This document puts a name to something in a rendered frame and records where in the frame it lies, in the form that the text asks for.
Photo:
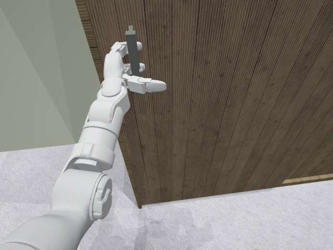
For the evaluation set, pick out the wardrobe door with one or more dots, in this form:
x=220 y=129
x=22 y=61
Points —
x=249 y=90
x=318 y=160

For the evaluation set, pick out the handle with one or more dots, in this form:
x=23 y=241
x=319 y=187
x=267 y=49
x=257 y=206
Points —
x=133 y=52

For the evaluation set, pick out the robot left upper arm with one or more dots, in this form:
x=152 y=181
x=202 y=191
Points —
x=80 y=197

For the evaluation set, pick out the left robot forearm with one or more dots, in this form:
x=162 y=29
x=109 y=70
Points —
x=95 y=149

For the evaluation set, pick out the left robot hand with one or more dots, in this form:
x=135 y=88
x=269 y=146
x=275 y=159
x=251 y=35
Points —
x=114 y=67

